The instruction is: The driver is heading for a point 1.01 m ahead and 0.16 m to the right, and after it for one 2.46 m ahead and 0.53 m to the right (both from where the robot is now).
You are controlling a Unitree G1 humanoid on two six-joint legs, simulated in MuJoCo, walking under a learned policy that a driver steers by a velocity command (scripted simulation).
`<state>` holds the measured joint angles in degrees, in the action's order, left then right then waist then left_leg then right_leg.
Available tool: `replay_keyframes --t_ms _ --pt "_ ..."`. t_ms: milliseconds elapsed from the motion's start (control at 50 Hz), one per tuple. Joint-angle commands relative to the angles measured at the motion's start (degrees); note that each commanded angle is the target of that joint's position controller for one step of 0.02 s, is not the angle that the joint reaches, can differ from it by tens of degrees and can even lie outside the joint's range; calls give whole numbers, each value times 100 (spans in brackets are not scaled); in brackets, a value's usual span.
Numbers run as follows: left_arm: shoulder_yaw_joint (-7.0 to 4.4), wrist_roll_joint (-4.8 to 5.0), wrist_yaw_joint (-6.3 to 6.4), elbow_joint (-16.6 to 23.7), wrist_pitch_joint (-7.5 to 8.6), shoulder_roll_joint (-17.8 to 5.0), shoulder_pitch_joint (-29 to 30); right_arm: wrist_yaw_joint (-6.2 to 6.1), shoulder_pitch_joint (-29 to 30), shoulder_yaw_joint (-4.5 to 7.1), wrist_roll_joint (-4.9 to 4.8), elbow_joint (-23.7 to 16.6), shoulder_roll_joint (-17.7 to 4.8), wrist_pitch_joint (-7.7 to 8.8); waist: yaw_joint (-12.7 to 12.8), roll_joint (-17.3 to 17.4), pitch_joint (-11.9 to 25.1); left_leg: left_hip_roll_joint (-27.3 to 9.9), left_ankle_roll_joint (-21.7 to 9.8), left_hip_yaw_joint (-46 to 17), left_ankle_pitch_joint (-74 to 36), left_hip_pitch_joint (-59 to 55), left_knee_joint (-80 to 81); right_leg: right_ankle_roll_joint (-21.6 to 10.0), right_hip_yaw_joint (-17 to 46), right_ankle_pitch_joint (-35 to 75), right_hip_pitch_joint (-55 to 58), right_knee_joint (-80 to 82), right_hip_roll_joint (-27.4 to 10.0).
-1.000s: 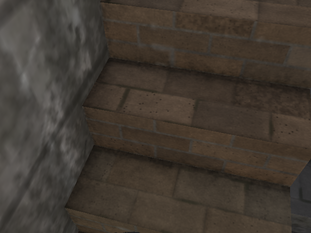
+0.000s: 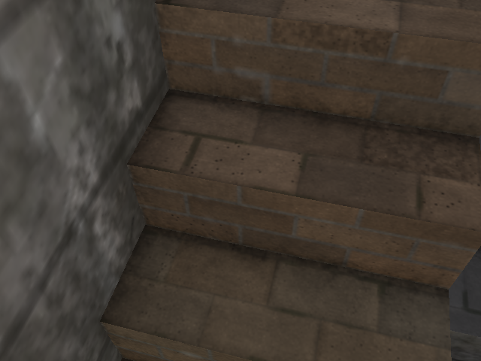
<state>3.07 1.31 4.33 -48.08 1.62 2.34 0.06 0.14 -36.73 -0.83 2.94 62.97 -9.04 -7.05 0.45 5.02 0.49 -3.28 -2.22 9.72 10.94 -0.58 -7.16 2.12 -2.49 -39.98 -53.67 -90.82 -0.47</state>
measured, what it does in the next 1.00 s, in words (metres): steps on the spot: right foot 0.22 m higher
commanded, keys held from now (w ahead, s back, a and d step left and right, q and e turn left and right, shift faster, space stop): w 0.26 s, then no key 0.74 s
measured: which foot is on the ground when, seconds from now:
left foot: down 0.00-0.60, up 0.62-1.00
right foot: down 0.00-0.26, up 0.28-0.58, down 0.60-1.00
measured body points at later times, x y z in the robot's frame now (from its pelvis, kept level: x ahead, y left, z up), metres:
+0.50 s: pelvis +0.05 -0.03 +0.00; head +0.08 -0.03 +0.45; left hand +0.31 +0.09 -0.07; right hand -0.12 -0.27 -0.12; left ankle -0.08 +0.07 -0.76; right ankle +0.14 -0.17 -0.49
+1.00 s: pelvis +0.07 -0.02 +0.12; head +0.04 -0.04 +0.57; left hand +0.26 +0.18 +0.02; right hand +0.10 -0.25 -0.03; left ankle +0.02 +0.11 -0.48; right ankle +0.16 -0.18 -0.55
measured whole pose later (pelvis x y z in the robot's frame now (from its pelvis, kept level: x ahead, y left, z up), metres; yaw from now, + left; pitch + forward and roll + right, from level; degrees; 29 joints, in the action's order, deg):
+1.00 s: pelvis +0.07 -0.02 +0.12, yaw -2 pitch +0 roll +2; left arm 2.4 -0.6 4.2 -51.6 2.5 -8.3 -2.9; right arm -0.1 -20.9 -0.5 -0.3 47.9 -10.2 -4.6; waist -0.6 0.1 5.1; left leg -0.1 0.6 1.2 -2.7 32.2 -78.8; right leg -3.2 5.6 -28.3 -38.4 -59.1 -2.5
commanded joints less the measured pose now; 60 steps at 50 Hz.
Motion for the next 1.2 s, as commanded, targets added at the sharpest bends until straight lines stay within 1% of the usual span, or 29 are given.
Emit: replay_keyframes --t_ms 20,260,280,300,320,380,440,460,480,520,540,560,580,600,620,660,700,740,800,880,980,1040,1060,1080,1120,1140,1160,1180,1200 --pt "19 -4 2 442 93 12 464 -10 -1262 66 1 211 -459 -39 -1 -251 -85 -923 -322 -355 -1742 76 49 -268 680 1251 80 874 -233" --pt "12 4 -3 436 89 5 449 -7 -1270 69 2 219 -456 -49 9 -255 -51 -904 -318 -323 -1838 46 28 -271 684 1259 109 885 -220" --pt "-17 -3 -56 765 129 -243 1083 -97 -1538 260 -178 40 -1104 211 -631 159 108 -1628 -1275 -1375 1110 -621 856 -244 -407 -611 -1393 -899 394" --pt "5 206 -67 992 147 -41 1453 -175 -881 338 -132 -157 -1418 356 -346 660 -694 -2407 -1445 -2080 1485 -792 795 -208 47 -677 -2925 -2210 -303" --pt "45 279 -135 1094 192 -80 1094 -314 -376 317 -138 -319 -1440 418 -122 478 -724 -2395 -1299 -1961 1258 -1299 478 -193 510 -853 -3832 -2719 -442" --pt "208 192 -355 1304 298 -28 1400 -455 -899 210 -280 -353 -975 503 -411 -467 -609 -2093 -1188 -1615 155 -1470 356 -158 521 -563 -3945 -1839 -713" --pt "354 45 -509 1565 276 222 1734 -375 -1133 269 -411 -223 -1042 414 -470 -35 -302 -1791 -1177 -1011 -1844 -941 568 -173 -14 -172 -2575 -1663 -733" --pt "336 115 -569 1421 243 149 1542 -259 -1175 292 -296 -48 -1055 332 -481 -133 -162 -1597 -1203 -523 -2807 -934 561 -289 -600 -15 -2157 -1775 -475" --pt "346 151 -521 1569 253 73 1498 -202 -954 318 -328 -169 -1248 292 -359 386 -257 -1550 -1197 -307 -4403 -755 376 -446 -536 -204 -1828 -1546 -470" --pt "184 179 -422 1541 293 -392 676 -38 18 316 -260 -401 -1598 343 432 500 486 -1265 -1070 299 -8737 386 -315 -777 -796 96 1050 -28 156" --pt "1 174 -321 1602 287 -735 572 95 -413 286 -234 -322 -1581 422 386 489 1198 -1304 -1027 16 -10974 661 -836 -966 -704 1079 2653 778 474" --pt "-143 201 -276 1594 340 -924 309 217 -917 219 -327 -173 -1281 554 343 711 1919 -1273 -821 -437 -10949 927 -1558 -1242 48 1358 3835 1416 341" --pt "-351 17 -254 1110 177 -1243 -1017 223 -307 347 -498 -270 -1749 628 848 381 2795 -1023 -857 -541 -8904 509 -2001 -1226 704 1060 4468 2623 381" --pt "-486 -77 -260 599 -47 -1542 -1516 272 94 327 -443 -557 -1526 672 680 -710 2978 -676 -930 -727 -5785 1211 -2351 -1253 1560 670 5074 3644 281" --pt "-643 -216 -259 201 -298 -1835 -1807 281 724 177 -246 -859 -1100 750 541 -2172 2932 -117 -970 -943 -1207 1995 -3578 -1446 3060 53 5058 4875 -380" --pt "-526 -663 -221 -118 -348 -1787 -1538 401 1935 188 -301 -1359 -392 722 403 -1323 1904 661 -657 -2836 648 3062 -7046 -1344 4721 -1088 3358 6228 -883" --pt "-368 -292 -126 -204 -109 -1316 -157 448 1936 121 -147 -1905 -45 659 -384 -1309 77 604 -251 -2565 866 3952 -8047 -1054 3804 -1255 1687 6236 -721" --pt "-270 -185 -147 -387 -21 -1079 213 399 1448 136 -193 -1864 -267 603 -716 -1161 -192 688 41 -1856 511 3885 -9440 -952 2785 -879 774 5833 -670" --pt "-233 -232 -129 -470 66 -1342 60 294 1207 113 -394 -1837 -251 589 -765 -992 -136 824 222 -1497 -507 3840 -10299 -925 1988 -501 547 5801 -670" --pt "-89 -315 -53 -105 160 -1493 653 30 1136 175 -466 -1724 -371 358 -774 -1339 -84 685 495 -1058 -1243 3026 -9232 -970 1598 -255 -55 5788 -758" --pt "-226 -147 41 300 216 -1852 731 -69 896 102 -312 -1521 -410 219 -429 -1685 377 5 215 -921 -1452 2737 -6411 -1201 2304 545 1198 4993 -1059" --pt "-265 -38 126 755 77 -1724 469 -3 1293 -6 -91 -1400 -499 69 85 -1763 440 -203 -72 -477 -1311 2192 -3569 -1059 2370 950 1612 4333 -973" --pt "-241 -60 143 882 65 -1576 332 52 874 -7 -150 -1099 -417 7 88 -1677 474 -253 -278 -494 -1454 1678 -2653 -1043 2373 852 1393 3853 -1028" --pt "-218 107 171 825 53 -1368 132 105 929 -92 -82 -899 -206 -7 224 -1404 150 -190 -344 -314 -1681 1331 -1526 -879 1894 1526 1013 3042 -809" --pt "-76 126 -33 702 -45 -501 -618 118 1056 -244 -186 -411 203 154 728 -113 -57 -504 -71 -888 -2778 1049 265 -563 697 2120 818 162 -86" --pt "-38 89 -224 503 -66 -153 -672 82 1203 -317 58 -309 213 231 813 575 224 -705 217 -931 -5508 71 -683 -439 677 831 -427 -1710 243" --pt "57 70 -434 346 120 145 -431 71 526 -181 126 -157 -186 314 416 975 697 -1115 297 -1009 -9225 -633 -2213 -237 863 -239 -1487 -3402 298" --pt "-76 92 -489 145 195 -253 -1048 147 157 54 -146 -220 -903 374 486 1130 1171 -1695 -316 -1210 -10632 -701 -2593 258 782 -967 -1108 -4140 -15" --pt "-148 76 -510 466 247 -695 -133 152 273 84 -238 -272 -731 304 295 697 741 -1392 -377 -1184 -9164 -1285 -2394 302 530 -923 -2097 -3481 -261"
